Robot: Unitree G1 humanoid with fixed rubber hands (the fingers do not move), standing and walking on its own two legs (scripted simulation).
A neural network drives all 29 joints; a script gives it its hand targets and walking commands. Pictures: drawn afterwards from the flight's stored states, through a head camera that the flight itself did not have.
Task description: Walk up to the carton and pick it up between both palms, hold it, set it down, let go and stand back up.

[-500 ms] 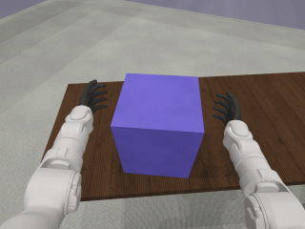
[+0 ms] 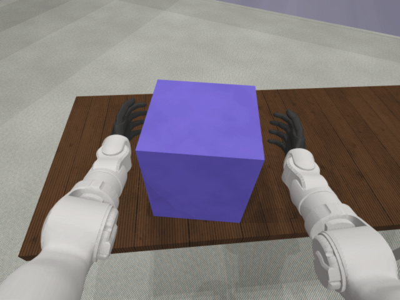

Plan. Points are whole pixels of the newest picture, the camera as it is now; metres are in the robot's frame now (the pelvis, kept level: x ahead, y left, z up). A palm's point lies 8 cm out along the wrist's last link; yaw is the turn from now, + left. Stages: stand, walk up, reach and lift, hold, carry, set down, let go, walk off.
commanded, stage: reach and lift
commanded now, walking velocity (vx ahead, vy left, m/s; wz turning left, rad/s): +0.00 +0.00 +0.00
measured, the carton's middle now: (201, 155) +0.44 -0.01 +0.04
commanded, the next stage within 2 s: none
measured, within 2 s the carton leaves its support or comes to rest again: neither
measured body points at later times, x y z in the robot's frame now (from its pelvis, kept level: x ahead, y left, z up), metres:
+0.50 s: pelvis +0.00 +0.00 +0.01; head +0.06 +0.03 +0.45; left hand +0.47 +0.14 +0.09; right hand +0.43 -0.16 +0.08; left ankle -0.01 +0.12 -0.72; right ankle +0.02 -0.12 -0.72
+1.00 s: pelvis +0.02 +0.02 +0.02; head +0.06 +0.02 +0.47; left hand +0.45 +0.14 +0.09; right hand +0.41 -0.16 +0.08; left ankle -0.01 +0.12 -0.72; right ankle +0.02 -0.12 -0.72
